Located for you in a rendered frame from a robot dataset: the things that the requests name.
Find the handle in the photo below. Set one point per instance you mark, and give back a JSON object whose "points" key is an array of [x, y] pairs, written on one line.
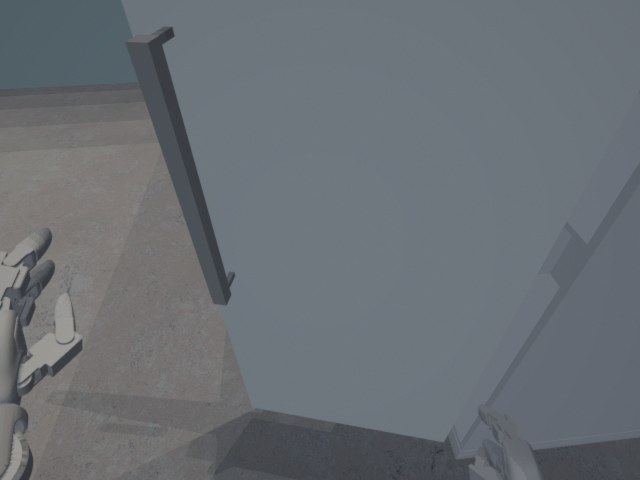
{"points": [[151, 68]]}

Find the robot left hand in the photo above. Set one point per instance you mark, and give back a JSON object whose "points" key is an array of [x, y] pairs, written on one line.
{"points": [[19, 288]]}

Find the fridge door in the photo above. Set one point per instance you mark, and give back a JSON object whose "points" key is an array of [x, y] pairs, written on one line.
{"points": [[386, 178]]}

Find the robot left forearm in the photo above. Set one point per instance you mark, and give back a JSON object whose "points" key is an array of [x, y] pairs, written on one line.
{"points": [[16, 459]]}

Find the robot right hand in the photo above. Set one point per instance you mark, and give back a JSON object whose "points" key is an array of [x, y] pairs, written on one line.
{"points": [[514, 460]]}

